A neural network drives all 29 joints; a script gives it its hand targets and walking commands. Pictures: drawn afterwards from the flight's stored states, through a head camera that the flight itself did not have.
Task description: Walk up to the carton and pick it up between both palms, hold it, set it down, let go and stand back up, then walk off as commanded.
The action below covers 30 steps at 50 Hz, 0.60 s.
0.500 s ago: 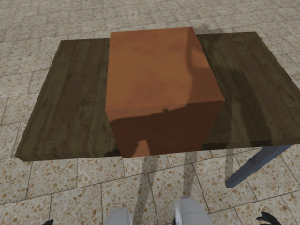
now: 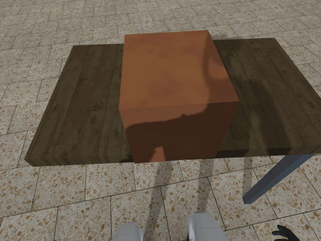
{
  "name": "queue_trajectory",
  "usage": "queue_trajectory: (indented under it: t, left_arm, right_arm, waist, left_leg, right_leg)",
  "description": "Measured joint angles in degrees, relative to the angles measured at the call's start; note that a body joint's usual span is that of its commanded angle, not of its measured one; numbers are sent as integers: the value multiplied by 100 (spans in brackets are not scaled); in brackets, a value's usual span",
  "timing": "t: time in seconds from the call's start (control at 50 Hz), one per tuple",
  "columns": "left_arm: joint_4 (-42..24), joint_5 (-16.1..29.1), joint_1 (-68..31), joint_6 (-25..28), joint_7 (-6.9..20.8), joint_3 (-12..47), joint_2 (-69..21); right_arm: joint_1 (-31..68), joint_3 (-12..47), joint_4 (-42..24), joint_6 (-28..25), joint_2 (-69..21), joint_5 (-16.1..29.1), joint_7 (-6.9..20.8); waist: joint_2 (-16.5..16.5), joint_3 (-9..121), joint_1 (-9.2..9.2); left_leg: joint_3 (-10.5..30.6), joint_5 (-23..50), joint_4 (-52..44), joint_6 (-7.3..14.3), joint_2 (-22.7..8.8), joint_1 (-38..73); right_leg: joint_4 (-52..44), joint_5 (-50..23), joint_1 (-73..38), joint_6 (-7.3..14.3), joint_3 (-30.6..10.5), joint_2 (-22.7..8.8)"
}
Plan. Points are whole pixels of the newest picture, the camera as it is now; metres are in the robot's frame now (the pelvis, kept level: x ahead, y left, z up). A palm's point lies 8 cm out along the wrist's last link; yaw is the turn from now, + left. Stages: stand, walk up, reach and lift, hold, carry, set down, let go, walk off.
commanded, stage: walk up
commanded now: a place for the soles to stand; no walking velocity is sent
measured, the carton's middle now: (170, 97) +0.42 -0.02 +0.11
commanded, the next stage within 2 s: reach and lift in 0.46 s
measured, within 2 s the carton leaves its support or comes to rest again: neither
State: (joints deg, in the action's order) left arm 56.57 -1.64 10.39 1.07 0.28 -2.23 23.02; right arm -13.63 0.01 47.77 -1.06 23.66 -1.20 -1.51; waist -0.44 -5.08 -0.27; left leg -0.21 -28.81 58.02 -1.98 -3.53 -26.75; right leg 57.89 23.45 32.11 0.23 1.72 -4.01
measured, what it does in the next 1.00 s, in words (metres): stands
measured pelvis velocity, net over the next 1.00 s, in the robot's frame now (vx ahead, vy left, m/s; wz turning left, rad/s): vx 0.00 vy -0.01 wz -0.01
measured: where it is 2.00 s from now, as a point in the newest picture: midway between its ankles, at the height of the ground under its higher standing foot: outside the picture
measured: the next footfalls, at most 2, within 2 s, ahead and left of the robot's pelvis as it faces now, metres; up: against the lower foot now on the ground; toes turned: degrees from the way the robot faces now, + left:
none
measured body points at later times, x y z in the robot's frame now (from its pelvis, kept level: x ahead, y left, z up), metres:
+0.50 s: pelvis +0.00 +0.00 +0.00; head +0.03 +0.00 +0.45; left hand +0.08 +0.33 -0.12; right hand +0.09 -0.32 -0.11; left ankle +0.02 +0.15 -0.67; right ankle +0.08 -0.13 -0.67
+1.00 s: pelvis +0.00 -0.01 +0.01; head +0.02 -0.01 +0.46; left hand +0.19 +0.26 -0.06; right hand +0.15 -0.30 -0.08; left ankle +0.02 +0.15 -0.67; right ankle +0.08 -0.13 -0.67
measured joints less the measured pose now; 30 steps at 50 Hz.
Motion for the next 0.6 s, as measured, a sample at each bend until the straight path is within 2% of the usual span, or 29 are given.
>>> queue_trajectory:
  t: [0.48,0.54,0.6]
  left_arm:
    - [117,0,-83,-81,56,1,-12]
    - [-637,-2,-106,-1427,-105,100,-40]
    - [-1268,0,-247,-2315,-169,101,-140]
  right_arm:
    - [18,0,171,21,-10,0,24]
    - [387,-254,790,-548,-79,-540,289]
    - [627,-475,869,-783,-169,-726,477]
  waist:
    - [0,0,3]
    - [85,-61,2]
    - [173,-124,1]
  left_leg:
    - [28,-24,-2,0,22,0]
    - [44,-88,76,-22,-74,-19]
    - [50,-140,159,-23,-159,-26]
  right_leg:
    - [-8,22,-16,-2,-6,8]
    - [-3,23,-12,-2,-4,121]
    - [32,13,-8,-2,-3,209]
